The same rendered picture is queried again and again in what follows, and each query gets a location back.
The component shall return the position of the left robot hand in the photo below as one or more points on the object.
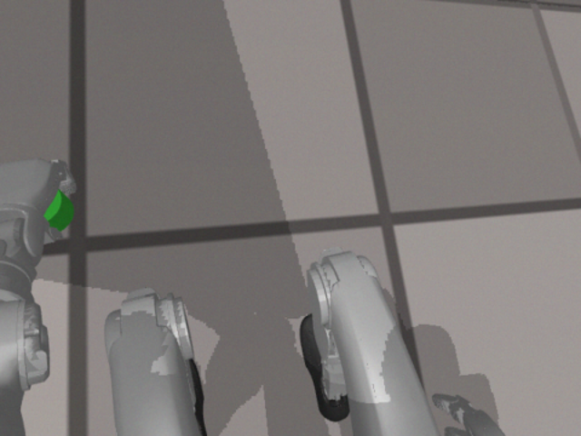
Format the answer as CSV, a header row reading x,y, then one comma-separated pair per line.
x,y
35,183

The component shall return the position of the left robot foot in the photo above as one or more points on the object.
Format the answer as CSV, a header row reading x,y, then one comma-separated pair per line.
x,y
199,398

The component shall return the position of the right robot hand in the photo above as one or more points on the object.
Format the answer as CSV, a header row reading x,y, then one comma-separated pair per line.
x,y
477,423

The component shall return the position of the left robot arm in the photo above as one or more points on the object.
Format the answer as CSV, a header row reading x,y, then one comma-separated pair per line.
x,y
24,344

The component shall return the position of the tin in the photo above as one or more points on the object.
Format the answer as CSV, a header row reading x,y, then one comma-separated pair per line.
x,y
60,212

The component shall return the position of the right robot foot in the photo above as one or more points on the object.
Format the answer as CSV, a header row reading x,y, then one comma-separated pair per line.
x,y
330,409

